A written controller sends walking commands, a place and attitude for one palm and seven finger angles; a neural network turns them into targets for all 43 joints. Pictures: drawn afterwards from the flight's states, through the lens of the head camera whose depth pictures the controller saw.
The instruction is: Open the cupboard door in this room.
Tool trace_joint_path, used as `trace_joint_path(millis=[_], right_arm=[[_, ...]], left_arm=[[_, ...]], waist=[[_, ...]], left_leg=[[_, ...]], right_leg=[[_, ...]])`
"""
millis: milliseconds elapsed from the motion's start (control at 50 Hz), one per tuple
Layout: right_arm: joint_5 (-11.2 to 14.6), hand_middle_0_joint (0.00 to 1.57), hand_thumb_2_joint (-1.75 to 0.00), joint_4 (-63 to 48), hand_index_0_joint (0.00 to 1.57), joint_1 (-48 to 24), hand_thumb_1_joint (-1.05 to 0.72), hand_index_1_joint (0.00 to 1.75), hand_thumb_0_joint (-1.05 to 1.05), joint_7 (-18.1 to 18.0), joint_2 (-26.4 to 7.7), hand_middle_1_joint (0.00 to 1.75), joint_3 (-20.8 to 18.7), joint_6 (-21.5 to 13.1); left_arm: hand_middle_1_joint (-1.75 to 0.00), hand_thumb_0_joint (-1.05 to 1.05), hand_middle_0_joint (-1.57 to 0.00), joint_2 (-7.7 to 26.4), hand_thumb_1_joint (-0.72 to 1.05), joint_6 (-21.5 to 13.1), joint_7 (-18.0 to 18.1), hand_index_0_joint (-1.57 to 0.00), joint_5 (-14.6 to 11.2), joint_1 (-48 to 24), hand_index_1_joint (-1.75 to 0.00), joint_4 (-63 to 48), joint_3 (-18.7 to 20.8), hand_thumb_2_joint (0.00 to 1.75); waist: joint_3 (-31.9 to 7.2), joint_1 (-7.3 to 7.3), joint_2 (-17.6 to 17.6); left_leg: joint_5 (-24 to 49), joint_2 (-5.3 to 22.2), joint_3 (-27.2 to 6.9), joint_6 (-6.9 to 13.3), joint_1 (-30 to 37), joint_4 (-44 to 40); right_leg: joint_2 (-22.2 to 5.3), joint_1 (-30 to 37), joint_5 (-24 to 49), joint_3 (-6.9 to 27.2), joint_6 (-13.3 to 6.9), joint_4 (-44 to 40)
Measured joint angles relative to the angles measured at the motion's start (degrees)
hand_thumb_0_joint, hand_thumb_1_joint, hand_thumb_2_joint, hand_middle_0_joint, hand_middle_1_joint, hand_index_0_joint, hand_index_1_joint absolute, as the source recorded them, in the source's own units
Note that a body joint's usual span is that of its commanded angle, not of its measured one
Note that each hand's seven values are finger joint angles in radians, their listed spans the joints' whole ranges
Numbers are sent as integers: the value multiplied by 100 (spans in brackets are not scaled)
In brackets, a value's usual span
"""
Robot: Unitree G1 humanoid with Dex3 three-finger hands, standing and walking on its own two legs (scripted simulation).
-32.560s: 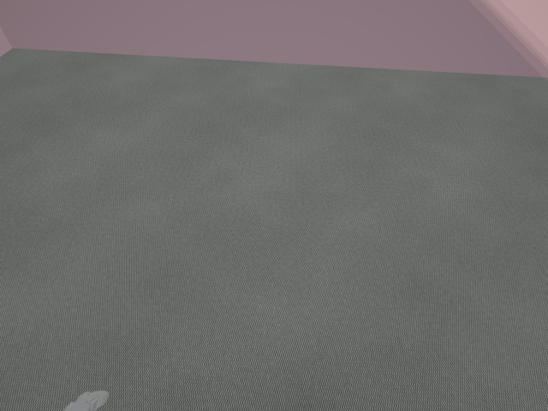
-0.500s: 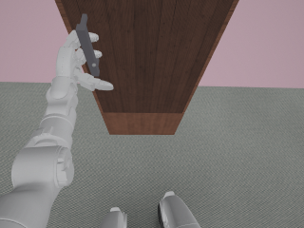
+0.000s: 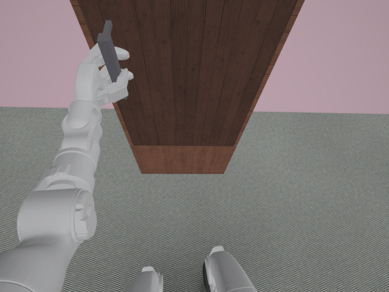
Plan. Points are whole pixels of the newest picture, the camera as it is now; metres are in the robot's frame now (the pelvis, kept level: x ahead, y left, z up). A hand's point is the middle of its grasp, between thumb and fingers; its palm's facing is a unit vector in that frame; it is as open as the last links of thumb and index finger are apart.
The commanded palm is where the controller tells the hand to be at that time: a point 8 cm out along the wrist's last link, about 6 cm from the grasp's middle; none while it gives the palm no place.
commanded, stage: close the thumb around the handle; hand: left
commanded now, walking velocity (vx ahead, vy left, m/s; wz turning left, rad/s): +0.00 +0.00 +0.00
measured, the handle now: (116, 63) +0.57 +0.11 +0.08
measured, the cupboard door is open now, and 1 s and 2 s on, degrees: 0 33 39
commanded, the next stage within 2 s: pull the door open along its arc in 0.08 s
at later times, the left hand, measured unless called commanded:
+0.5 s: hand (124, 99) +0.48 +0.09 +0.08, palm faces -0.13 -0.99 -0.01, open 5.8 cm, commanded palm +0.42 +0.15 +0.08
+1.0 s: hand (166, 163) +0.34 +0.02 +0.08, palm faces +0.23 -0.97 -0.03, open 6.0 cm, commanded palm +0.26 +0.05 +0.08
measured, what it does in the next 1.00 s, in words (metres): stands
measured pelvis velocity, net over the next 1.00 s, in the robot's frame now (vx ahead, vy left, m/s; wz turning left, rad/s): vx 0.02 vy -0.02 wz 0.03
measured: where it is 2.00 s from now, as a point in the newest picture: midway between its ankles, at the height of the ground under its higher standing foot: outside the picture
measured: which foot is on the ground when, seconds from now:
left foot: down 0.00-1.00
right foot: down 0.00-1.00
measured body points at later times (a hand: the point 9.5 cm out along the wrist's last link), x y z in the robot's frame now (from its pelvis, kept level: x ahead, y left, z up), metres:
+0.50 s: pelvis +0.01 +0.00 +0.01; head +0.11 -0.01 +0.44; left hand +0.48 +0.14 +0.08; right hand +0.02 -0.25 -0.11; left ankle -0.02 +0.12 -0.66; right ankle +0.05 -0.12 -0.66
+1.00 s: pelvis +0.02 -0.02 +0.02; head +0.07 -0.03 +0.47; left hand +0.32 +0.07 +0.09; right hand +0.21 -0.21 -0.07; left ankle -0.02 +0.12 -0.66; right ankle +0.05 -0.12 -0.66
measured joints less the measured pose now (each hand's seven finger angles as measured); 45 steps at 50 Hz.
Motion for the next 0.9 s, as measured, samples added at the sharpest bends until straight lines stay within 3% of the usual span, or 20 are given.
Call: trace_joint_path(millis=[340,480,600,640,720,840,900], right_arm=[[-3,20,-89,-28,21,68,-90,30,0,21,-37,30,-49,20],[90,20,-89,-178,21,140,-90,30,0,74,1,30,-88,85],[175,20,-89,-359,20,75,-90,30,0,120,45,30,-153,61],[152,20,-89,-391,20,-5,-90,30,0,134,64,30,-187,5],[29,20,-89,-382,20,-284,-90,30,0,194,126,30,-224,-148],[-197,20,-89,-356,20,-777,-90,30,0,260,303,30,-264,-288],[-258,20,-89,-328,20,-1025,-90,30,0,255,423,30,-242,-276]], left_arm=[[-134,1,-38,-59,73,42,63,-35,-58,141,-135,-235,-11,83],[-134,1,-37,-359,73,122,4,-35,-279,1082,-135,-1170,-139,79],[-134,1,-36,-830,72,229,79,-35,-418,2425,-134,-2544,-607,76],[-134,1,-36,-1108,72,273,407,-35,-438,2856,-133,-3011,-841,76],[-134,2,-35,-1845,70,272,1622,-36,-241,3540,-130,-3766,-1334,77],[-134,2,-34,-2701,70,466,3440,-36,589,4301,-130,-4465,-2196,79],[-133,2,-34,-2661,72,691,3968,-35,944,4544,-131,-4657,-2718,81]], waist=[[-24,16,-6],[-96,161,-2],[-154,362,-1],[-169,460,12],[-177,627,5],[-225,855,-5],[-227,927,-5]], left_leg=[[16,13,41,-9,-41,12],[40,53,143,3,309,-241],[76,60,188,8,780,-542],[82,65,178,1,909,-613],[77,32,115,-12,1063,-653],[35,-9,-2,-53,1182,-600],[27,-13,-57,-84,1270,-596]], right_leg=[[18,-64,28,39,-6,24],[62,223,54,137,-6,-164],[65,653,55,181,-5,-388],[65,786,53,172,-5,-455],[23,958,6,112,-9,-473],[-31,1099,-105,-2,-53,-375],[-41,1189,-147,-56,-92,-338]])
